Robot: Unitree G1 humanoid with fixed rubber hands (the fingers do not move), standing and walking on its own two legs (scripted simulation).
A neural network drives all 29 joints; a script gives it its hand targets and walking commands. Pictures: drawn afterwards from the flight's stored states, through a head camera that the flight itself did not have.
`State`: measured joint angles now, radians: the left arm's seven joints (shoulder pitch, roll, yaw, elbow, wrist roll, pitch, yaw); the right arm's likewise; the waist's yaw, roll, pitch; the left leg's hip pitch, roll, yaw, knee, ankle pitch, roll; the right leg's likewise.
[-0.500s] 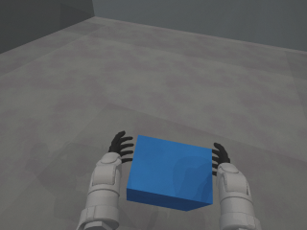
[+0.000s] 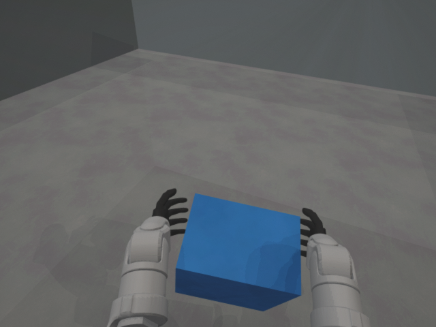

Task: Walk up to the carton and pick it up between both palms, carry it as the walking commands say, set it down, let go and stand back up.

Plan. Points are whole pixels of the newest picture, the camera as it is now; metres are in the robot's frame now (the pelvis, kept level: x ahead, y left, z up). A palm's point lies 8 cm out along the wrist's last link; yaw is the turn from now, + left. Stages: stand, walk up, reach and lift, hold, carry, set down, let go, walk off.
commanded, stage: reach and lift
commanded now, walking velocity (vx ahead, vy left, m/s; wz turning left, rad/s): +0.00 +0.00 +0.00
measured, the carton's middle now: (232, 257) +0.31 -0.01 -0.03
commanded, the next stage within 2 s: hold in 1.28 s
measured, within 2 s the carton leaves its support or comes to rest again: neither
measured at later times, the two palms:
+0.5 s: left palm (152, 231) +0.30 +0.15 +0.06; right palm (307, 241) +0.29 -0.15 +0.06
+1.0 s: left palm (150, 236) +0.30 +0.15 +0.06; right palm (308, 243) +0.29 -0.15 +0.06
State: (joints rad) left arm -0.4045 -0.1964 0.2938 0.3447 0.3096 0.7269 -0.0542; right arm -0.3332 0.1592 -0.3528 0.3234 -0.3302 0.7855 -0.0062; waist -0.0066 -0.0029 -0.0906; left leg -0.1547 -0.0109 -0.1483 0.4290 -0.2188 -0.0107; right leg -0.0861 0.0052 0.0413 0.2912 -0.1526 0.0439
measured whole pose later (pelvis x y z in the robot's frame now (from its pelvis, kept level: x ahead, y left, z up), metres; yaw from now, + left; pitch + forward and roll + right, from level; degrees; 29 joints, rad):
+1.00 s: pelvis +0.00 +0.00 +0.00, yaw +0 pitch -4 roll -1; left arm -0.31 -0.17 0.28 0.25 0.32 0.76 -0.05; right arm -0.31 0.16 -0.24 0.27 -0.33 0.80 0.03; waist -0.01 0.01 -0.06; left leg -0.12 -0.01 -0.15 0.39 -0.20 -0.02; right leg -0.06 0.00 0.04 0.27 -0.14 0.04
